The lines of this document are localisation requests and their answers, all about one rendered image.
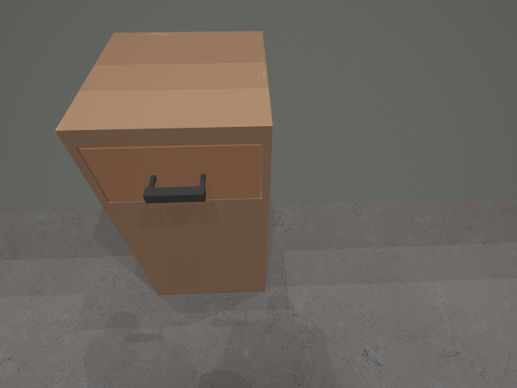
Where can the drawer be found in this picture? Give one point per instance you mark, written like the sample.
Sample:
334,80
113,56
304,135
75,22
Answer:
232,171

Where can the handle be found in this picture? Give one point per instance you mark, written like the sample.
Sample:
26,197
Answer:
175,194

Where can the cabinet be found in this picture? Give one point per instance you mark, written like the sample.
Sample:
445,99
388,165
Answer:
182,89

